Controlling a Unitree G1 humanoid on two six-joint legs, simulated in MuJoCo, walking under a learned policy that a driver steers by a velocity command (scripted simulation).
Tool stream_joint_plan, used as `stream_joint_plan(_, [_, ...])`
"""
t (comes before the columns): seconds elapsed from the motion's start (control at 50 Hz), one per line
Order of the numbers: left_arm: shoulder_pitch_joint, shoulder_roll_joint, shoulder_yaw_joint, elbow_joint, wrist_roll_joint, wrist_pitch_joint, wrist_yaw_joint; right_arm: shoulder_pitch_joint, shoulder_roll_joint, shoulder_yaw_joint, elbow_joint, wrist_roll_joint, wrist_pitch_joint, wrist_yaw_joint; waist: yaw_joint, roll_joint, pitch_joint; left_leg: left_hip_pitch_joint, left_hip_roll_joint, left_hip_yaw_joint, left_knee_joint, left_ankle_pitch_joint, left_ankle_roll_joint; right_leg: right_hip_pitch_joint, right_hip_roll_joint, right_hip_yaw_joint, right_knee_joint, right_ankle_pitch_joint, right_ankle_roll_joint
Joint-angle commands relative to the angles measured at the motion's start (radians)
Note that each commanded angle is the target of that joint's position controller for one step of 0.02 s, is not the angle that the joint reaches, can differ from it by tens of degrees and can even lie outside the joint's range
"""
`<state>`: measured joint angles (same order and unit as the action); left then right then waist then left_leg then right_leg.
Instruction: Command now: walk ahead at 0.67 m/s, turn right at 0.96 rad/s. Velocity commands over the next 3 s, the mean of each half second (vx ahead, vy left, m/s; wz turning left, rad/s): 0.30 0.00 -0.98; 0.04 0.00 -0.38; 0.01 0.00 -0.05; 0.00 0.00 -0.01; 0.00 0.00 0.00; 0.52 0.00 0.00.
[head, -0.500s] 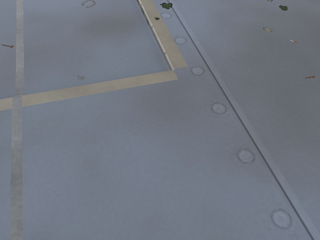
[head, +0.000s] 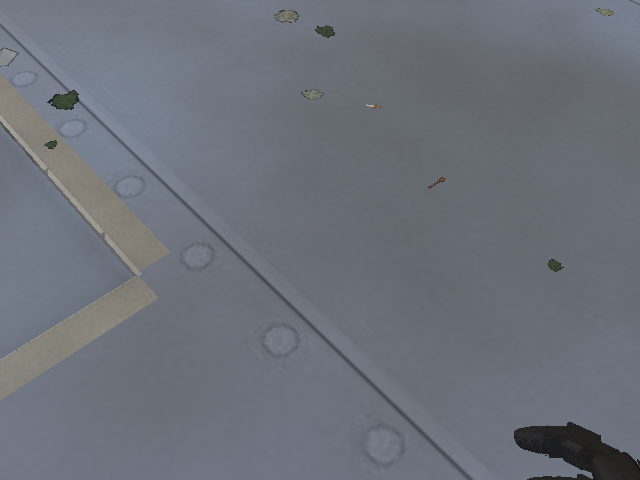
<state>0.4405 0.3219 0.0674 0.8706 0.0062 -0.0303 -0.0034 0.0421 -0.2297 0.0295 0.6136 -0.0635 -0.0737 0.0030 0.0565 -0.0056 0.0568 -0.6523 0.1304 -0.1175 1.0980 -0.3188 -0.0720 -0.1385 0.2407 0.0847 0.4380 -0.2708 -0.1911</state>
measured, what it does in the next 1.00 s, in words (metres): walks ahead, turning right: left foot, then right foot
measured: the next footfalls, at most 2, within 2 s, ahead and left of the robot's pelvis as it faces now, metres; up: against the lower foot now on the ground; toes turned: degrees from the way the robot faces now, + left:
left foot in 0.16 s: +0.40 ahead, +0.15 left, +0.00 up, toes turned -18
right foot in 0.60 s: +0.26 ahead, -0.08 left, +0.00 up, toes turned -39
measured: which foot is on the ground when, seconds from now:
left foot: up 0.00-0.14, down 0.16-0.60, up 0.62-0.94, down 0.96-1.00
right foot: down 0.00-0.16, up 0.18-0.58, down 0.60-1.00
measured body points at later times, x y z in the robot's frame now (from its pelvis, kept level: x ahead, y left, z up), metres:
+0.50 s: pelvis +0.25 +0.08 +0.01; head +0.28 +0.03 +0.45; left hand +0.57 +0.23 -0.05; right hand +0.23 -0.25 -0.11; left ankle +0.36 +0.16 -0.73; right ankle +0.25 -0.07 -0.68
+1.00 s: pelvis +0.29 +0.05 +0.00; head +0.30 +0.04 +0.45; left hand +0.58 +0.12 -0.09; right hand +0.22 -0.24 -0.11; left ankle +0.37 +0.15 -0.73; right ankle +0.23 -0.05 -0.73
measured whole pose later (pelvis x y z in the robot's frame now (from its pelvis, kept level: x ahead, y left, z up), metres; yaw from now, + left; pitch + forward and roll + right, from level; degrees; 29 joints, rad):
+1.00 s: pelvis +0.29 +0.05 +0.00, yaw -40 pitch +0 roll +0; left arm 0.11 0.24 0.03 0.69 0.01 0.02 0.01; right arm 0.15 -0.26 -0.04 0.77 -0.02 0.02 0.00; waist 0.00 0.00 0.02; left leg -0.27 0.03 0.03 0.56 -0.29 -0.02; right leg -0.32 0.02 0.02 0.59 -0.27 -0.01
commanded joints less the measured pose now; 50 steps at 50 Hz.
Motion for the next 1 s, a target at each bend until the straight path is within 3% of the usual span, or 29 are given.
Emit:
stream_joint_plan(0.02, [-0.108,0.166,0.046,-0.096,-0.008,-0.032,0.0,0.005,-0.084,-0.018,-0.066,0.02,0.006,0.005,-0.07,0.053,0.02,0.237,-0.088,0.149,-0.291,0.252,0.003,-0.273,-0.169,0.191,-0.122,0.791,-0.063])
stream_joint_plan(0.04, [-0.085,0.168,0.051,-0.086,-0.012,-0.025,-0.004,-0.006,-0.077,-0.015,-0.069,0.029,0.005,0.005,-0.044,0.02,-0.022,0.297,-0.129,0.166,-0.377,0.34,0.018,-0.251,-0.143,0.177,-0.084,0.802,-0.02])
stream_joint_plan(0.06, [-0.044,0.078,0.035,-0.11,-0.086,-0.025,0.021,-0.142,-0.072,-0.035,-0.122,0.059,-0.043,-0.009,0.025,0.102,-0.036,0.368,-0.22,0.107,-0.532,0.369,-0.004,-0.291,-0.141,0.288,-0.074,0.554,0.026])
stream_joint_plan(0.1, [-0.057,0.145,0.047,-0.101,-0.066,-0.01,0.04,-0.121,-0.133,-0.071,-0.136,0.084,-0.061,-0.025,-0.014,-0.014,-0.081,0.447,-0.239,0.057,-0.677,0.456,-0.002,-0.18,-0.157,0.359,-0.007,0.451,0.068])
stream_joint_plan(0.14, [-0.121,0.143,0.054,-0.13,-0.05,0.001,0.046,0.062,-0.198,-0.109,-0.101,0.081,-0.063,-0.043,-0.123,-0.076,-0.204,0.656,-0.205,0.059,-0.736,0.628,0.018,-0.142,-0.099,0.304,0.262,0.479,0.156])
stream_joint_plan(0.16, [-0.108,0.061,0.031,-0.152,-0.03,0.009,0.044,0.24,-0.203,-0.112,-0.063,0.064,-0.052,-0.045,-0.182,-0.077,-0.348,0.902,-0.053,-0.038,-0.619,0.723,0.08,-0.227,-0.066,0.238,0.544,0.163,0.207])
stream_joint_plan(0.18, [0.01,-0.071,-0.009,-0.181,0.011,0.019,0.041,0.329,-0.229,-0.102,-0.058,0.033,-0.035,-0.039,-0.134,0.163,-0.493,1.116,0.229,-0.296,-0.46,1.253,0.173,-0.416,-0.004,0.169,0.868,-0.558,0.232])
stream_joint_plan(0.2, [0.178,0.038,-0.002,-0.212,-0.043,0.02,0.021,0.301,-0.251,-0.111,-0.037,0.029,-0.025,-0.02,-0.044,0.364,-0.658,1.155,0.458,-0.681,-0.565,0.866,0.356,-0.488,-0.102,0.184,1.111,-0.446,0.248])
stream_joint_plan(0.22, [0.098,0.111,0.016,-0.204,-0.051,0.043,0.021,0.156,-0.195,-0.112,-0.1,0.03,-0.009,-0.032,-0.058,0.237,-0.546,1.013,0.353,-0.596,-0.653,0.492,0.352,-0.519,-0.198,0.121,1.127,-0.314,0.273])
stream_joint_plan(0.24, [-0.026,0.146,0.032,-0.231,-0.053,0.061,0.025,0.075,-0.115,-0.091,-0.108,0.036,0.01,-0.044,-0.065,0.136,-0.354,0.834,0.263,-0.387,-0.695,0.353,0.302,-0.563,-0.227,0.048,1.082,-0.222,0.285])
stream_joint_plan(0.26, [-0.065,0.148,0.041,-0.241,-0.049,0.078,0.033,0.03,-0.103,-0.082,-0.11,0.039,0.025,-0.049,-0.046,0.067,-0.254,0.68,0.205,-0.287,-0.73,0.345,0.275,-0.537,-0.254,0.017,1.077,-0.182,0.296])
stream_joint_plan(0.3, [-0.103,0.102,0.038,-0.28,-0.045,0.092,0.038,-0.006,-0.131,-0.096,-0.071,0.038,0.029,-0.043,-0.013,0.08,-0.114,0.447,0.135,-0.103,-0.792,0.414,0.263,-0.47,-0.304,-0.01,0.928,-0.176,0.285])
stream_joint_plan(0.34, [-0.141,0.038,0.021,-0.311,-0.038,0.089,0.041,0.0,-0.153,-0.113,-0.03,0.038,0.017,-0.035,-0.019,0.108,-0.109,0.415,0.142,-0.011,-0.824,0.567,0.292,-0.448,-0.329,-0.038,0.795,-0.177,0.284])
stream_joint_plan(0.4, [-0.185,0.06,0.026,-0.327,-0.032,0.091,0.029,-0.005,-0.199,-0.136,-0.001,0.044,0.021,-0.037,-0.028,0.082,-0.189,0.475,0.202,0.038,-0.837,0.545,0.322,-0.403,-0.373,-0.032,0.655,-0.058,0.266])
stream_joint_plan(0.5, [-0.287,0.097,0.04,-0.347,-0.031,0.114,-0.002,-0.038,-0.238,-0.153,0.019,0.064,0.041,-0.021,-0.045,0.108,-0.133,0.41,0.184,0.19,-0.851,0.294,0.274,-0.252,-0.347,-0.107,0.423,0.024,0.217])
stream_joint_plan(0.58, [-0.305,0.093,0.047,-0.355,-0.02,0.117,-0.011,0.008,-0.254,-0.157,0.052,0.101,0.054,0.0,-0.033,0.086,-0.131,0.472,0.186,0.219,-0.716,0.277,0.217,-0.131,-0.275,-0.158,0.125,0.028,0.161])
stream_joint_plan(0.6, [-0.255,0.124,0.06,-0.336,-0.015,0.114,-0.003,0.058,-0.222,-0.147,0.076,0.101,0.057,0.005,-0.023,0.043,-0.144,0.409,0.148,0.256,-0.621,0.247,0.162,-0.005,-0.266,-0.124,0.029,0.134,0.127])
stream_joint_plan(0.62, [-0.191,0.225,0.085,-0.331,-0.013,0.107,0.015,0.094,-0.166,-0.128,0.076,0.068,0.059,0.012,-0.03,-0.187,-0.167,0.217,0.035,0.352,-0.344,-0.012,0.066,0.171,-0.454,0.145,-0.049,0.506,0.047])
stream_joint_plan(0.64, [-0.227,0.286,0.088,-0.352,0.019,0.092,0.022,0.06,-0.169,-0.122,0.021,0.046,0.06,0.002,-0.028,-0.335,-0.209,-0.01,-0.085,0.274,-0.075,-0.349,-0.002,0.17,-0.663,0.413,-0.065,0.571,-0.177])
stream_joint_plan(0.66, [-0.23,0.211,0.068,-0.357,0.025,0.069,0.016,-0.003,-0.223,-0.139,0.032,0.061,0.065,-0.004,0.025,-0.173,-0.232,-0.017,-0.072,0.144,0.059,-0.34,-0.002,0.135,-0.628,0.346,-0.07,0.598,-0.189])
stream_joint_plan(0.68, [-0.257,0.181,0.052,-0.34,0.021,0.051,0.015,0.0,-0.211,-0.137,0.031,0.08,0.071,-0.008,-0.006,-0.139,-0.203,-0.021,-0.063,0.121,0.071,-0.269,0.012,0.099,-0.576,0.249,-0.06,0.563,-0.134])
stream_joint_plan(0.7, [-0.304,0.16,0.048,-0.337,0.008,0.042,0.018,0.027,-0.195,-0.135,0.056,0.076,0.076,-0.02,-0.032,-0.091,-0.192,-0.012,-0.05,0.109,0.037,-0.204,0.015,0.083,-0.525,0.194,-0.053,0.496,-0.078])
stream_joint_plan(0.74, [-0.365,0.126,0.03,-0.336,0.001,0.043,0.029,0.054,-0.198,-0.136,0.071,0.059,0.083,-0.027,-0.062,-0.109,-0.188,0.068,-0.064,0.121,0.033,-0.111,-0.002,0.004,-0.49,0.135,-0.049,0.545,-0.052])
stream_joint_plan(0.82, [-0.39,0.089,0.018,-0.318,0.008,0.045,0.033,0.075,-0.132,-0.107,0.081,0.067,0.089,-0.021,-0.066,-0.115,-0.193,0.207,-0.074,0.126,-0.206,-0.052,-0.007,-0.043,-0.447,0.084,-0.038,0.485,-0.042])
stream_joint_plan(0.88, [-0.353,0.09,0.016,-0.283,0.01,0.049,0.028,0.062,-0.136,-0.099,0.076,0.069,0.092,-0.013,-0.039,-0.14,-0.181,0.294,-0.085,0.132,-0.347,-0.058,0.004,-0.064,-0.467,0.128,-0.029,0.419,-0.057])
stream_joint_plan(0.94, [-0.365,0.045,-0.004,-0.251,-0.008,0.047,0.021,0.122,-0.116,-0.09,0.105,0.059,0.087,-0.003,-0.09,-0.119,-0.15,0.467,-0.104,0.156,-0.656,0.158,0.043,-0.142,-0.419,0.126,0.004,0.241,0.009])
stream_joint_plan(0.96, [-0.323,0.012,-0.015,-0.233,-0.001,0.04,0.02,0.131,-0.14,-0.089,0.106,0.038,0.083,-0.002,-0.074,-0.064,-0.149,0.543,-0.051,0.085,-0.7,0.297,0.066,-0.186,-0.368,0.109,0.031,0.119,0.072])
stream_joint_plan(0.98, [-0.259,0.005,-0.014,-0.22,0.016,0.032,0.016,0.114,-0.22,-0.102,0.091,0.027,0.081,-0.007,-0.009,0.103,-0.145,0.555,0.069,-0.021,-0.686,0.454,0.118,-0.224,-0.278,0.036,0.109,-0.035,0.133])
stream_joint_plan(1.0, [-0.263,0.003,-0.011,-0.215,0.019,0.033,0.02,0.05,-0.183,-0.093,0.098,0.032,0.076,-0.004,0.012,0.21,-0.131,0.376,0.104,-0.057,-0.732,0.24,0.191,-0.116,-0.255,-0.017,0.076,-0.054,0.178])
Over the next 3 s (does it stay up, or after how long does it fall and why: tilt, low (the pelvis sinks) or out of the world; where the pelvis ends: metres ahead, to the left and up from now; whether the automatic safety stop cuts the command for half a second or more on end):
stays up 0.37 -0.09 0.01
